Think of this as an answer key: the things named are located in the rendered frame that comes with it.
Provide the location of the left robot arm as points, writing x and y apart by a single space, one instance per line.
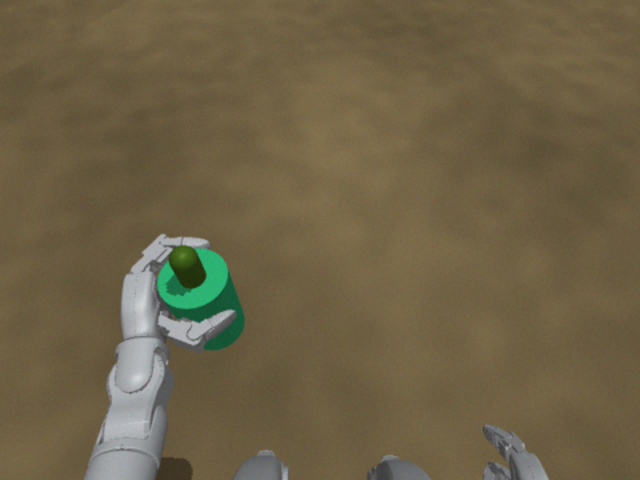
130 443

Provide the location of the bottle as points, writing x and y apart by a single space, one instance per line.
196 284

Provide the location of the left robot hand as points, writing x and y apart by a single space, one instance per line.
144 313

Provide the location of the right robot hand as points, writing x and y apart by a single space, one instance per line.
523 465

